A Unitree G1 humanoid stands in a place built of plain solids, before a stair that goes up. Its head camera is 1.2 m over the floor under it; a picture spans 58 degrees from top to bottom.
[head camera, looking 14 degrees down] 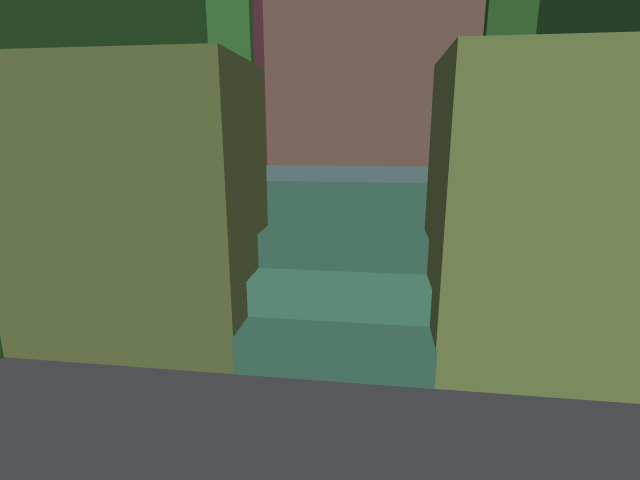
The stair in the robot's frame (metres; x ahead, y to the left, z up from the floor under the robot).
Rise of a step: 0.21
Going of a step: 0.25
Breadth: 1.00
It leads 8 degrees to the right of straight ahead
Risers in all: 3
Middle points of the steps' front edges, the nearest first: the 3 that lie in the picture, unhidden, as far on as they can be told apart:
1.91 -0.06 0.21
2.16 -0.09 0.41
2.41 -0.12 0.62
